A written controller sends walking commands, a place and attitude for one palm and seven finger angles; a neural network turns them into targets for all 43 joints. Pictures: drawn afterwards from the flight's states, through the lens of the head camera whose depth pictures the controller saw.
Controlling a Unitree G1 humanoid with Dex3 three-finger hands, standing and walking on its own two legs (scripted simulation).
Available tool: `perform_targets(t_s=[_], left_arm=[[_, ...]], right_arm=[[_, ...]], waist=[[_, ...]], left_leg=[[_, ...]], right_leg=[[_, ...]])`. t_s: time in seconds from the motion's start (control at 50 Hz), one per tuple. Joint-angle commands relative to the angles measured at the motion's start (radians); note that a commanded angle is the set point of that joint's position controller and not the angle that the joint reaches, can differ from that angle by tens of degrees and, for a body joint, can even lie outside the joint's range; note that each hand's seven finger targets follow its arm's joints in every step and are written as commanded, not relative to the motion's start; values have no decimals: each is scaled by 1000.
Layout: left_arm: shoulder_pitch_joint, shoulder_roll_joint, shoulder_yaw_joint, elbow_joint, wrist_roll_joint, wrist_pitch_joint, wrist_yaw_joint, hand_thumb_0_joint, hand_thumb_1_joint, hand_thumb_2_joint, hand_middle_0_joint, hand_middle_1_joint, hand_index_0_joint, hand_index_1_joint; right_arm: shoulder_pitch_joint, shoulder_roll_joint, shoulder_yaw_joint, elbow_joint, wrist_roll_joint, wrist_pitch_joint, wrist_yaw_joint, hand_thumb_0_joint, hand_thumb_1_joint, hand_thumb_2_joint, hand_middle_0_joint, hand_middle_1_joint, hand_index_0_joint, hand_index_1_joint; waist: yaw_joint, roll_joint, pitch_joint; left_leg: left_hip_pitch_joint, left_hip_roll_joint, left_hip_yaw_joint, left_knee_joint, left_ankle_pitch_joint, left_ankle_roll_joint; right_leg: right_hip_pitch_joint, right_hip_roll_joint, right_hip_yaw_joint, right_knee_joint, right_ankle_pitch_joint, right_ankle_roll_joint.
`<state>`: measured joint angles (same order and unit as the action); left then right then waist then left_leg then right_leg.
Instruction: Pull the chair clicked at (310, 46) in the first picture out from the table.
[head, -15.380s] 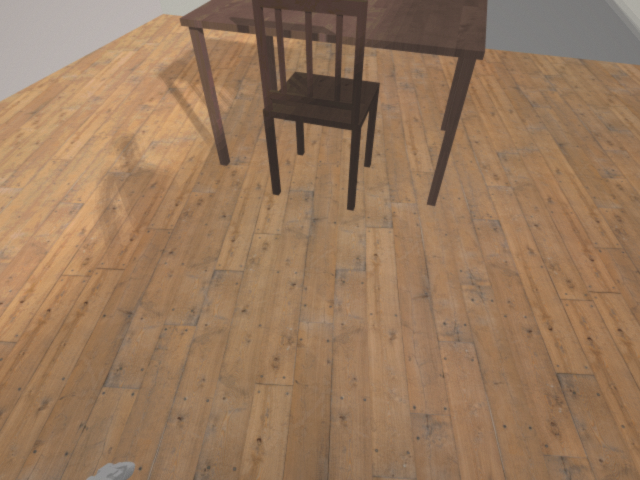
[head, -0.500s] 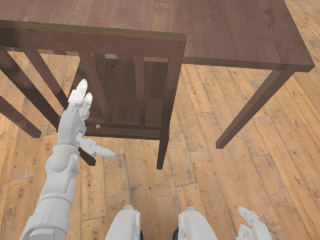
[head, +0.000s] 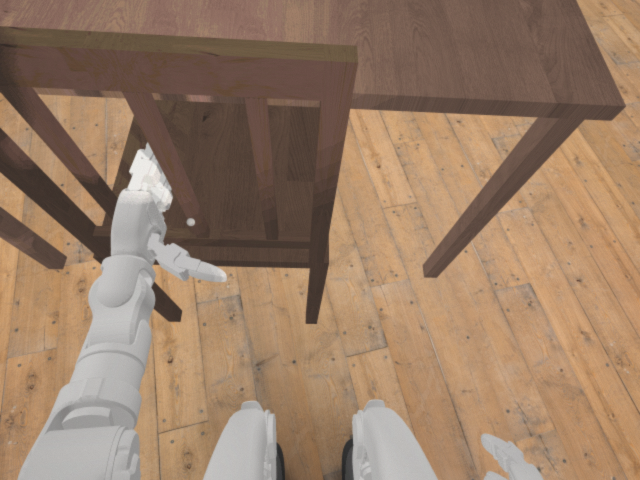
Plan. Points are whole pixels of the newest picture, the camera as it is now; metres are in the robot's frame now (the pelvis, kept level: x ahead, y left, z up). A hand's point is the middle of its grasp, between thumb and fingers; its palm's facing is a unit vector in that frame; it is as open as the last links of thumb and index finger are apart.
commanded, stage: push the fingers through the gap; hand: left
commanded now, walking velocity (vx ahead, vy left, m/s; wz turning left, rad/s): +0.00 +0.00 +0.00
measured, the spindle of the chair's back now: (178, 179) +0.48 +0.17 +0.03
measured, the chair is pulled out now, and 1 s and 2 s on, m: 0.00 0.00 0.01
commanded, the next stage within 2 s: hook a spindle and tug to test in 0.60 s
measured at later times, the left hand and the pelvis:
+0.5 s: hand (189, 204) +0.45 +0.16 +0.02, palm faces -0.02 -1.00 -0.05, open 16.9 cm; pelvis +0.00 +0.00 +0.00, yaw +0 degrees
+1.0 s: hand (197, 205) +0.44 +0.15 +0.02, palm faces -0.05 -1.00 -0.04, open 15.9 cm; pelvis -0.01 +0.00 +0.00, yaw +0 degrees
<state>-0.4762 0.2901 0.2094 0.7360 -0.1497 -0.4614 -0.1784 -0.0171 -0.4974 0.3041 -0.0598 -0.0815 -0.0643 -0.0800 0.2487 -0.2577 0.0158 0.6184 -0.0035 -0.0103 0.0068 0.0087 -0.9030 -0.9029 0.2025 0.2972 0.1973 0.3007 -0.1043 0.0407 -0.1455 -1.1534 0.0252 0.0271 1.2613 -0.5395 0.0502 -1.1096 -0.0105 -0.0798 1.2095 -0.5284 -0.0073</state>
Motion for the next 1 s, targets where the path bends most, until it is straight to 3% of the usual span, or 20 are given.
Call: perform_targets(t_s=[0.0, 0.02, 0.04, 0.12, 0.16, 0.2, 0.28, 0.32, 0.36, 0.46, 0.58, 0.6, 0.62, 0.64, 0.68, 0.74, 0.84, 0.86, 0.88, 0.98], left_arm=[[-376, 223, 102, -154, -3, -91, 25, 0, -500, 300, -60, -80, -60, -80], [-384, 218, 99, -138, 2, -94, 26, 0, -500, 300, -60, -80, -60, -80], [-377, 222, 103, -117, 8, -95, 27, 0, -500, 300, -60, -80, -60, -80], [-426, 190, 64, -83, 21, -93, 14, 0, -500, 300, -60, -80, -60, -80], [-427, 182, 56, -76, 18, -88, 3, 0, -500, 300, -60, -80, -60, -80], [-455, 164, 43, -44, 12, -83, -4, 0, -500, 300, -60, -80, -60, -80], [-438, 243, 118, -74, 3, -93, 4, 0, -500, 300, -60, -80, -60, -80], [-432, 233, 113, -88, 7, -102, 12, 0, -500, 300, -60, -80, -60, -80], [-443, 246, 120, -99, 12, -110, 19, 0, -500, 300, -60, -80, -60, -80], [-411, 196, 81, -93, 13, -110, 12, 0, -500, 300, -60, -80, -60, -80], [-386, 185, 71, -89, 1, -100, -8, 0, -500, 300, -60, -80, -60, -80], [-402, 170, 57, -79, 0, -98, -10, 0, -500, 300, -60, -80, -60, -80], [-411, 207, 86, -72, 4, -102, -7, 0, -500, 300, -60, -80, -60, -80], [-440, 190, 68, -79, 3, -106, -6, 0, -500, 300, -60, -80, -60, -80], [-443, 208, 84, -77, 6, -114, -2, 0, -500, 300, -60, -80, -60, -80], [-494, 192, 63, -76, 15, -129, 6, 0, -500, 300, -113, -244, -113, -244], [-505, 160, 41, -74, 18, -128, 15, 0, -500, 300, -201, -518, -201, -518], [-486, 184, 59, -77, 22, -124, 19, 0, -500, 300, -218, -573, -218, -573], [-461, 161, 45, -60, 22, -113, 18, 0, -500, 300, -236, -628, -236, -628], [-464, 177, 68, -47, 23, -98, 35, 0, -500, 300, -324, -902, -324, -902]], right_arm=[[98, -166, -61, -66, -1, -23, -17, 0, -900, -900, 200, 300, 200, 300], [101, -164, -60, -63, -2, -20, -16, 0, -900, -900, 200, 300, 200, 300], [102, -164, -60, -65, -3, -17, -14, 0, -900, -900, 200, 300, 200, 300], [116, -168, -62, -63, -5, -6, -5, 0, -900, -900, 200, 300, 200, 300], [121, -169, -67, -64, -3, -1, -3, 0, -900, -900, 200, 300, 200, 300], [126, -170, -64, -63, -2, 4, -2, 0, -900, -900, 200, 300, 200, 300], [124, -172, -64, -71, -3, 14, -4, 0, -900, -900, 200, 300, 200, 300], [125, -166, -62, -78, -4, 16, -2, 0, -900, -900, 200, 300, 200, 300], [121, -164, -62, -75, -4, 17, -1, 0, -900, -900, 200, 300, 200, 300], [123, -163, -64, -75, -2, 19, 3, 0, -900, -900, 200, 300, 200, 300], [119, -164, -65, -78, 1, 20, 2, 0, -900, -900, 200, 300, 200, 300], [119, -164, -64, -76, 2, 19, 2, 0, -900, -900, 200, 300, 200, 300], [122, -169, -65, -70, 1, 21, -1, 0, -900, -900, 200, 300, 200, 300], [117, -167, -63, -67, 1, 20, 0, 0, -900, -900, 200, 300, 200, 300], [115, -167, -64, -70, 0, 18, -3, 0, -900, -900, 200, 300, 200, 300], [114, -166, -61, -66, -5, 15, -3, 0, -900, -900, 200, 300, 200, 300], [114, -168, -66, -63, -7, 16, 0, 0, -900, -900, 200, 300, 200, 300], [119, -171, -68, -65, -7, 18, 1, 0, -900, -900, 200, 300, 200, 300], [115, -168, -67, -71, -5, 21, 3, 0, -900, -900, 200, 300, 200, 300], [114, -166, -63, -77, -4, 29, 4, 0, -900, -900, 200, 300, 200, 300]], waist=[[-22, 29, -464], [-26, 9, -464], [-17, 28, -458], [-31, 77, -472], [-34, 63, -492], [-48, 46, -466], [-19, 41, -512], [-17, 39, -524], [-21, 46, -507], [-29, 47, -494], [-24, 47, -476], [-36, 53, -463], [-30, 43, -450], [-39, 51, -447], [-31, 44, -451], [-38, 85, -451], [-43, 88, -498], [-32, 85, -510], [-30, 79, -505], [-30, 43, -480]], left_leg=[[354, -4, -90, -132, 376, -31], [340, -5, -88, -130, 366, -30], [336, -7, -87, -133, 360, -32], [384, -1, -93, -131, 391, -37], [397, 1, -94, -128, 399, -36], [384, 1, -99, -129, 391, -33], [370, -3, -87, -129, 399, -31], [372, -4, -88, -132, 412, -31], [355, -4, -80, -129, 392, -30], [366, -4, -79, -133, 386, -29], [368, -5, -81, -143, 376, -30], [371, -4, -81, -140, 370, -28], [362, -1, -86, -139, 364, -31], [361, -3, -88, -139, 345, -30], [350, -5, -87, -137, 332, -29], [383, -4, -97, -136, 338, -34], [421, 0, -107, -133, 363, -37], [426, 1, -109, -135, 375, -39], [412, -3, -103, -137, 362, -38], [367, -6, -98, -139, 341, -33]], right_leg=[[188, 26, 39, -128, 293, -17], [193, 25, 42, -127, 290, -15], [190, 25, 42, -125, 284, -17], [147, 27, 35, -123, 288, -23], [149, 27, 35, -126, 294, -22], [139, 29, 32, -129, 287, -22], [199, 28, 43, -130, 313, -20], [208, 28, 44, -125, 326, -18], [212, 29, 49, -129, 322, -17], [198, 30, 48, -138, 314, -17], [201, 30, 44, -145, 304, -20], [177, 31, 42, -146, 294, -20], [170, 31, 40, -141, 283, -20], [159, 31, 40, -143, 266, -19], [168, 31, 44, -141, 256, -20], [121, 29, 37, -132, 237, -23], [109, 29, 30, -126, 245, -23], [120, 30, 30, -123, 251, -25], [130, 30, 32, -129, 248, -24], [150, 29, 35, -131, 249, -21]])
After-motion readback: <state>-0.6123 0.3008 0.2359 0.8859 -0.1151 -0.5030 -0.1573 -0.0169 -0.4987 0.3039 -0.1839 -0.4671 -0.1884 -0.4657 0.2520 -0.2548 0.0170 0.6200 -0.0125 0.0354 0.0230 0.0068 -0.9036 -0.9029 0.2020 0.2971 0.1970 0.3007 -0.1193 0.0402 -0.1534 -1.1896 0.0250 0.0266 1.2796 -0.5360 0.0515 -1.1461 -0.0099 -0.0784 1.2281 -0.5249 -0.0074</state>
